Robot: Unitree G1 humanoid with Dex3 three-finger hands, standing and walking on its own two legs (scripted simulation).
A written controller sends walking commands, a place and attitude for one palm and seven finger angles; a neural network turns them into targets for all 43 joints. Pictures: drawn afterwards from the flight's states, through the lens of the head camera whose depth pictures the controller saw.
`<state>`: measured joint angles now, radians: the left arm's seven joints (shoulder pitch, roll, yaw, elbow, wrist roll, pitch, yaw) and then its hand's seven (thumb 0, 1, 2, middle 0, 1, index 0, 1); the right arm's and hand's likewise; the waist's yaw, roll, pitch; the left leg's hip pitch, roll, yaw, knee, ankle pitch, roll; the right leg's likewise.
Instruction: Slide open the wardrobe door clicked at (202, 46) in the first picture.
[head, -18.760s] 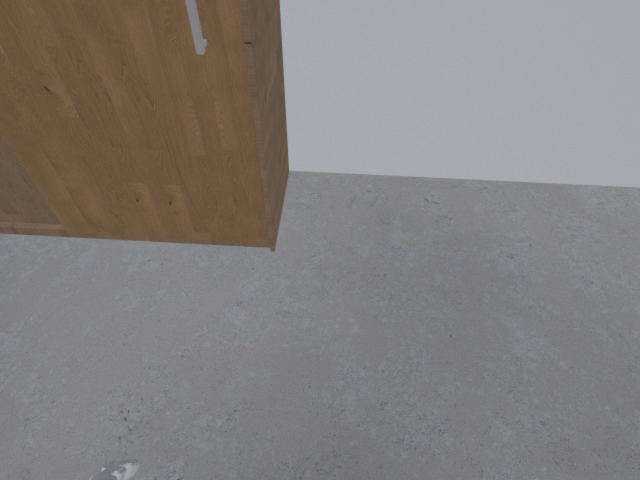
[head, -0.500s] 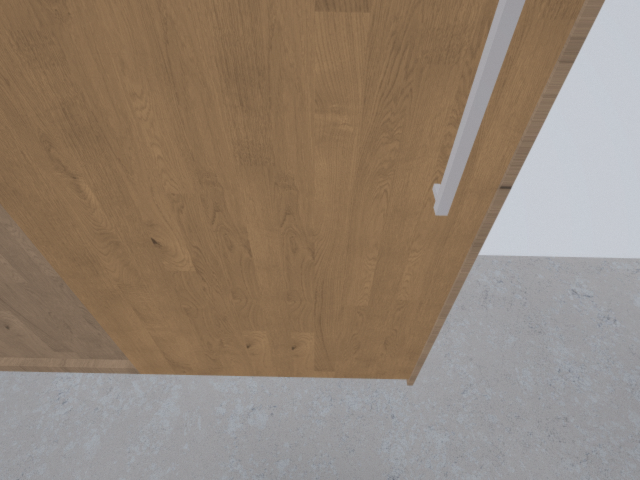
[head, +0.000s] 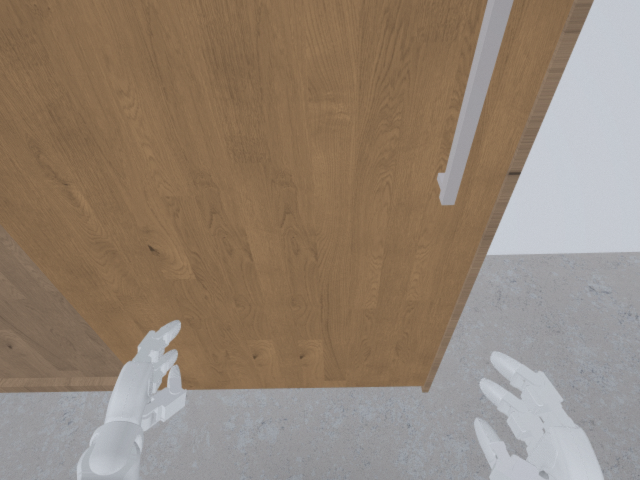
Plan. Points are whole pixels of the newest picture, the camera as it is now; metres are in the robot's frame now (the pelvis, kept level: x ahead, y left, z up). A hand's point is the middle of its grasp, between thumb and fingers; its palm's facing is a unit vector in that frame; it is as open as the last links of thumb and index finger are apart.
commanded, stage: raise the hand with hooked fingers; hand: right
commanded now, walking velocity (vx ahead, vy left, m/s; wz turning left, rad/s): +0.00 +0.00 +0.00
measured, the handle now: (468, 95) +0.51 -0.16 +0.25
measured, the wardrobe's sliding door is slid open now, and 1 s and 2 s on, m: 0.00 0.00 0.00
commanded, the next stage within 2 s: move the hooked fingers beside the handle in 1.66 s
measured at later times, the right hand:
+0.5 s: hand (605, 347) +0.23 -0.24 +0.15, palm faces +0.09 +0.99 -0.11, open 11.7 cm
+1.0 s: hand out of the picture +0.26 -0.29 +0.23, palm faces +0.08 +0.99 -0.14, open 13.9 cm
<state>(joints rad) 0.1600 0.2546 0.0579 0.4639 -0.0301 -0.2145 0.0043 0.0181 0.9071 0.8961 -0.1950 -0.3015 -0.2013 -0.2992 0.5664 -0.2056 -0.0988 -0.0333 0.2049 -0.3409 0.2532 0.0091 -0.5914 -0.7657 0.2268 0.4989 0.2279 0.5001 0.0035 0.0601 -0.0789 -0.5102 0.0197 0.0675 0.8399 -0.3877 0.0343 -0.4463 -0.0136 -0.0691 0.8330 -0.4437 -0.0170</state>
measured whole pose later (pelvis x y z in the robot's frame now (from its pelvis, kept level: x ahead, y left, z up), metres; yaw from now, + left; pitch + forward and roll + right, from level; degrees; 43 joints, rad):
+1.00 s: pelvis +0.01 -0.01 +0.03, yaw -3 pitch -3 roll +1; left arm 0.19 0.26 -0.11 0.59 -0.09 -0.25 0.09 0.02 0.90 0.90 -0.20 -0.30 -0.21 -0.30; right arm -0.08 -0.50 -0.45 0.01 0.35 0.24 0.46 -0.01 0.48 -0.31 0.30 1.18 0.30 1.18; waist -0.07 -0.07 -0.01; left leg -0.20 0.02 0.11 0.51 -0.25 0.02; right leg -0.17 0.01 -0.02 0.53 -0.30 -0.03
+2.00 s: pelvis +0.01 +0.00 +0.04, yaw -3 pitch -3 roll +0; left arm 0.21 0.29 -0.09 0.60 -0.11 -0.21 0.09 0.02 0.90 0.90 -0.20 -0.30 -0.20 -0.30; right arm -0.30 -0.58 -0.49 0.22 0.30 0.32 0.47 -0.01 0.51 -0.30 0.30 1.20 0.30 1.20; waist -0.05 -0.07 -0.01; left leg -0.19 0.02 0.11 0.50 -0.25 0.03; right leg -0.16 0.00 -0.02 0.51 -0.29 -0.01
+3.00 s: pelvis +0.02 +0.00 +0.04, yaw -1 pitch +0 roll +0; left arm 0.26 0.29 -0.07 0.63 -0.10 -0.15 0.10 0.02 0.90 0.90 -0.20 -0.30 -0.20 -0.30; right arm -0.57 -0.49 -0.36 0.46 0.23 0.22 0.36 -0.01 0.51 -0.30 0.30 1.20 0.30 1.20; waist 0.00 -0.04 -0.02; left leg -0.22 0.02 0.09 0.47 -0.24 0.02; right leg -0.17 0.01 -0.04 0.46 -0.28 -0.02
